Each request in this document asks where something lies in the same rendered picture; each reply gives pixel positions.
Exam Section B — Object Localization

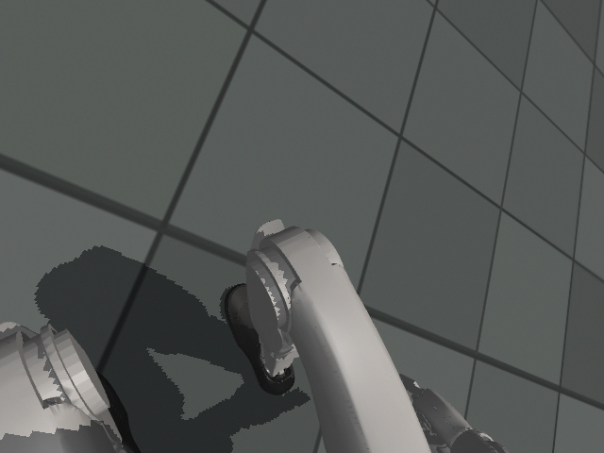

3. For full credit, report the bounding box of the right robot hand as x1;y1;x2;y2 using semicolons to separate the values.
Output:
399;374;472;453

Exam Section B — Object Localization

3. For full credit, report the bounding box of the right robot arm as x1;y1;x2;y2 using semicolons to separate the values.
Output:
450;429;510;453

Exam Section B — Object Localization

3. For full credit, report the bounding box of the right robot foot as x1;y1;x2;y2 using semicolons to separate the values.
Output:
225;284;294;395

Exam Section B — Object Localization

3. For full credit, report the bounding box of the left robot foot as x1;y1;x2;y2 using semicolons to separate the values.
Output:
95;371;142;453

